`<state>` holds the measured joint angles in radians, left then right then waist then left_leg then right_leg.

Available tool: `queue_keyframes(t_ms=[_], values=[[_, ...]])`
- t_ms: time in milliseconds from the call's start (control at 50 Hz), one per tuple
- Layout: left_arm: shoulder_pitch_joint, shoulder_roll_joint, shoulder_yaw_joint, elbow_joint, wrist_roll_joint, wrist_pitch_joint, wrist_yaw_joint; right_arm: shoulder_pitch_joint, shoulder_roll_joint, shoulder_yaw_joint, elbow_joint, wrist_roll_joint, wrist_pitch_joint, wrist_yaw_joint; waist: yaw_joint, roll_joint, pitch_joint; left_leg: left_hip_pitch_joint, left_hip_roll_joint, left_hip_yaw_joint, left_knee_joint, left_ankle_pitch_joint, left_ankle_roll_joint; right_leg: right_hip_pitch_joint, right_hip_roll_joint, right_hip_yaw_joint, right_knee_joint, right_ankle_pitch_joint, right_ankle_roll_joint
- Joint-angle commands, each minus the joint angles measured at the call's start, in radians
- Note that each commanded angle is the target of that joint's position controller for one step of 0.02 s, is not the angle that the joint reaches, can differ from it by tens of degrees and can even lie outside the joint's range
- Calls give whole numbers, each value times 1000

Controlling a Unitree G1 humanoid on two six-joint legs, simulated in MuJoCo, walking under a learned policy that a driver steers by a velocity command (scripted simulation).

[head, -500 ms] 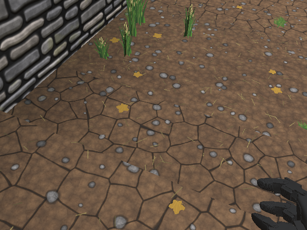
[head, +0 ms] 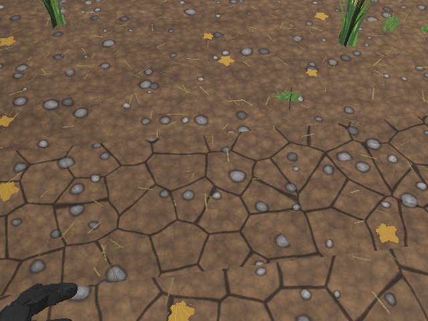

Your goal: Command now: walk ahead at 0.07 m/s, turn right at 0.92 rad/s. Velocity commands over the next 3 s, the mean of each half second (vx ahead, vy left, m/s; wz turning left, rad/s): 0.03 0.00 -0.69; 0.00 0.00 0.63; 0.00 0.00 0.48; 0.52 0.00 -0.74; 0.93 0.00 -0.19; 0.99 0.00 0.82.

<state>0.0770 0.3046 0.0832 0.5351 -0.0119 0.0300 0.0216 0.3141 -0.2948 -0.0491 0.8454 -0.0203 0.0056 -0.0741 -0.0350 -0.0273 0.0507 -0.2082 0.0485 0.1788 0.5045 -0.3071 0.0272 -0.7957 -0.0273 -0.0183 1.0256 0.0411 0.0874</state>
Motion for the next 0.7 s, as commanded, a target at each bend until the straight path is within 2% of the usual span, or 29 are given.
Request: queue_keyframes(t_ms=[20,60,100,120,140,160,180,200,220,240,260,300,340,380,420,440,480,500,520,540,560,580,600,640,660,700], values=[[-24,-32,-22,-78,-5,0,-50,-106,-159,-41,-100,24,-11,5,33,133,-101,55,292,-129,-118,575,130,158,-18,-2,-182,-19,-50],[-82,-8,-13,-103,-17,12,-67,-67,-190,-61,-102,25,9,16,4,113,-63,95,315,-119,-93,533,114,157,-13,-35,-236,-169,-95],[-78,12,-1,-109,-28,16,-77,-50,-206,-73,-109,26,26,23,-1,115,-47,121,313,-79,-20,576,92,215,13,-76,-298,-294,-134],[-29,33,13,-95,-27,16,-72,-51,-203,-76,-114,28,30,28,23,87,-69,98,292,-27,91,644,67,322,43,-95,-360,-301,-158],[100,84,43,-59,-19,9,-56,-45,-188,-74,-115,28,23,38,90,30,-120,-17,227,42,299,667,8,547,71,-60,-461,-170,-206],[202,252,91,-58,-18,10,-31,6,-128,-58,-159,-6,7,48,86,-237,-218,-378,109,64,686,67,-93,900,-139,322,-473,345,-334],[219,336,99,-78,18,8,-41,-69,-105,-37,-236,-14,-19,67,98,-315,-391,-687,-80,-160,946,-439,-120,1082,-361,785,-574,275,-581],[247,262,78,-65,40,4,-49,-216,-149,-53,-244,18,-36,71,171,-100,-368,-744,-57,-308,955,-358,-104,1022,-337,732,-625,191,-538],[188,228,61,-59,35,-4,-45,-239,-129,-48,-254,25,-28,60,117,-77,-268,-719,-48,-309,915,-266,-85,887,-295,629,-627,143,-463],[115,187,50,-64,2,2,-33,-205,-125,-52,-225,8,-15,40,58,2,-189,-685,-32,-314,832,-179,-89,751,-222,529,-634,79,-393],[45,173,46,-82,-12,11,-20,-178,-142,-60,-215,-7,1,28,15,-36,-163,-613,-21,-311,750,-103,-99,631,-175,461,-638,10,-350],[-10,177,47,-96,4,21,-9,-152,-126,-64,-203,-6,14,42,-17,-40,-173,-458,-54,-281,665,-6,-112,468,-92,407,-654,-98,-314],[-1,152,32,-82,15,19,8,-128,-80,-49,-181,1,18,54,-11,-29,-208,-387,-45,-258,571,56,-124,433,-93,352,-634,-135,-301],[29,113,12,-47,22,15,19,-146,-33,-27,-186,0,22,59,12,-64,-226,-296,-26,-249,474,110,-132,400,-81,312,-631,-187,-290],[53,55,-14,-6,34,6,12,-134,-8,-12,-184,6,23,68,15,-112,-230,-174,1,-253,370,134,-127,364,-86,295,-650,-305,-282],[70,24,-27,22,42,-5,-1,-122,-8,-10,-180,8,21,75,17,-131,-216,-101,6,-245,324,118,-119,338,-89,281,-655,-365,-275],[80,18,-32,50,49,-23,-24,-127,-27,-17,-189,15,14,88,19,-146,-156,-22,-18,-203,204,76,-89,313,-94,262,-636,-484,-252],[86,18,-33,58,50,-31,-26,-141,-35,-20,-201,13,11,92,17,-143,-120,2,-30,-191,126,74,-72,316,-81,254,-617,-511,-226],[120,27,-29,71,49,-36,-21,-160,-61,-24,-226,3,9,94,23,-116,-79,-13,-18,-220,48,152,-51,340,-57,246,-584,-502,-183],[174,57,-13,67,50,-40,-8,-193,-140,-39,-259,1,7,93,83,-3,-46,-55,38,-322,32,350,-13,354,4,212,-485,-510,-134],[200,65,-6,56,45,-39,-2,-226,-212,-64,-260,11,12,92,121,165,-25,-157,64,-426,-34,230,52,398,65,92,-427,-459,-89],[146,86,6,51,32,-34,9,-215,-202,-72,-275,21,17,93,90,227,-6,-233,97,-535,-120,123,101,434,83,33,-336,-407,-67],[103,81,12,37,22,-29,15,-181,-174,-66,-274,26,20,90,67,256,-11,-215,131,-615,-156,95,129,421,85,26,-288,-393,-63],[70,34,10,24,21,-23,10,-145,-164,-68,-285,35,26,80,42,292,-46,-120,144,-688,-153,155,163,370,103,50,-269,-457,-69],[50,21,10,23,23,-26,3,-126,-158,-70,-287,32,27,73,26,304,-74,-47,142,-700,-132,222,169,331,102,72,-263,-529,-74],[39,3,9,31,10,-43,-13,-112,-162,-80,-288,37,42,61,18,270,-130,48,127,-711,-100,325,162,318,102,100,-327,-566,-81]])
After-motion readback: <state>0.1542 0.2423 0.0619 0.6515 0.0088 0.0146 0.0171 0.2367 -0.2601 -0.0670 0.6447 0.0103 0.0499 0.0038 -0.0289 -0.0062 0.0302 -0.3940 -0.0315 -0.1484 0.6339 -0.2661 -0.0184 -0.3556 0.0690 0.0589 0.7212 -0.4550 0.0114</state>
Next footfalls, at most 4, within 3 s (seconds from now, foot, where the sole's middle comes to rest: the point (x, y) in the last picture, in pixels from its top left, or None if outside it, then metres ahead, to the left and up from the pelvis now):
0.14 right None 0.16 -0.12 -0.77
0.52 left None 0.25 0.12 -0.77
1.16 left None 0.20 0.16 -0.77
1.68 right None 0.24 -0.06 -0.77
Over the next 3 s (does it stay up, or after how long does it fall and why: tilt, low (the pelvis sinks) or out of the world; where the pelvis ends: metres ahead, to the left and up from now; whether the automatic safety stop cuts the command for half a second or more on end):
stays up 1.20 -0.25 -0.22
